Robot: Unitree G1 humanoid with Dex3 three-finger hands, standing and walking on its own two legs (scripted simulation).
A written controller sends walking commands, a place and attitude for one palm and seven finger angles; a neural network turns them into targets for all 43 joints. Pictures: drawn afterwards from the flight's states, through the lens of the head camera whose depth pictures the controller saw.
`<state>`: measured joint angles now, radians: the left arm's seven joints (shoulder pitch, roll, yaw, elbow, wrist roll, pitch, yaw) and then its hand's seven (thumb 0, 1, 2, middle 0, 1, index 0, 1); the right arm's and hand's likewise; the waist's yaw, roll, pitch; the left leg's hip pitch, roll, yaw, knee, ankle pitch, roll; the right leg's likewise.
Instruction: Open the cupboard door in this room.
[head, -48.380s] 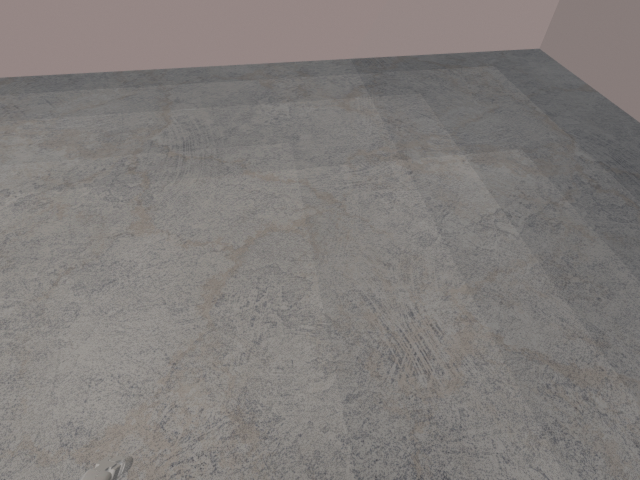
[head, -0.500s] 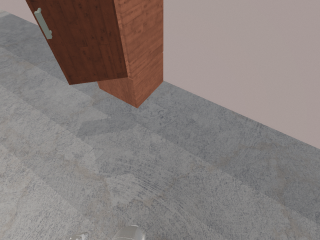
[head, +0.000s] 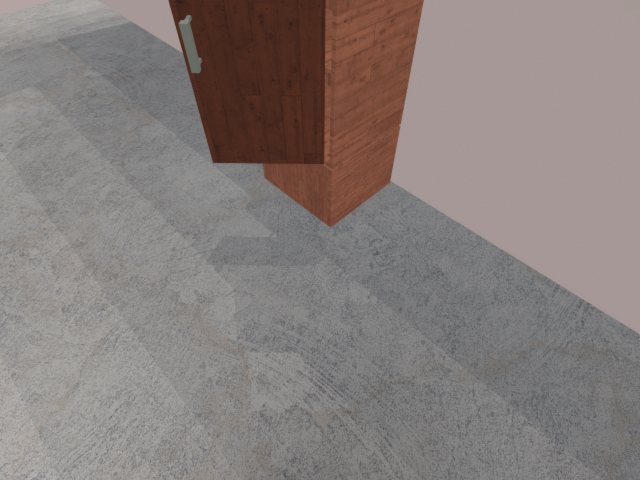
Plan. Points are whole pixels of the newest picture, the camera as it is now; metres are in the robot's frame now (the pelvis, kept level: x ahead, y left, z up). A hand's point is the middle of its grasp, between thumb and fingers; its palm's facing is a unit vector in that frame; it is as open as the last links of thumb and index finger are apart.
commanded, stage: take the last steps up to it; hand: left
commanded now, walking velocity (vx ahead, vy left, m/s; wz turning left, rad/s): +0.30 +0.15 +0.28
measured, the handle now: (192, 44) +1.10 +0.43 +0.01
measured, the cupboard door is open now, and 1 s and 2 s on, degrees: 45 45 45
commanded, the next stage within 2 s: come to a stop and stand still in 1.48 s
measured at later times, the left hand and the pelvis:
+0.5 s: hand out of the picture +0.08 +0.29 -0.17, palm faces +0.18 -0.96 -0.20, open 7.4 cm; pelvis +0.12 +0.10 +0.00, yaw +6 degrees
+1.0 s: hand (171, 331) +0.35 +0.29 -0.15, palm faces +0.16 -0.96 -0.22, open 7.1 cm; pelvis +0.30 +0.10 +0.01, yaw +5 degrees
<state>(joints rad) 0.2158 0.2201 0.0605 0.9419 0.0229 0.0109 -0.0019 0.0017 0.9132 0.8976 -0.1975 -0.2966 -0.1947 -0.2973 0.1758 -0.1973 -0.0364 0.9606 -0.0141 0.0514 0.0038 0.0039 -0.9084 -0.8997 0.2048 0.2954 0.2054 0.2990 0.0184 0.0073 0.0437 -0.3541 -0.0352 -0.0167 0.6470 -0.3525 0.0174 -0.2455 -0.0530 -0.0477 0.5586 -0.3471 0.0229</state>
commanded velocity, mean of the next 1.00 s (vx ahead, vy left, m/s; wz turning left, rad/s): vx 0.30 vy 0.07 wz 0.02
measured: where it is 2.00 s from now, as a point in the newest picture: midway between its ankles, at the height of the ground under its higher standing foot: (282, 368)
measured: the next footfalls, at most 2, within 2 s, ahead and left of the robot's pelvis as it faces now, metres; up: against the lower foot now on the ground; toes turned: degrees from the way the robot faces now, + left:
left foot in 0.36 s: +0.17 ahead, +0.21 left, +0.00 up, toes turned +13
right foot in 0.82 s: +0.35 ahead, +0.01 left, +0.00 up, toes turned -3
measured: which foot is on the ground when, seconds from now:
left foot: up 0.00-0.34, down 0.36-0.82, up 0.84-1.00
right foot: down 0.00-0.36, up 0.38-0.80, down 0.82-1.00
